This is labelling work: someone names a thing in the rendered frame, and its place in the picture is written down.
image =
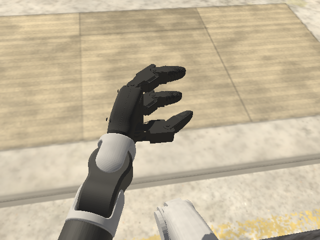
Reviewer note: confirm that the robot left hand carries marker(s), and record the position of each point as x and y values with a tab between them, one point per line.
130	106

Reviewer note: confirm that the robot right thigh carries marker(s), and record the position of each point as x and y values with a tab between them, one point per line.
179	220

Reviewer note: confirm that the left robot forearm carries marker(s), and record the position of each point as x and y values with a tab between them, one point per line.
98	204

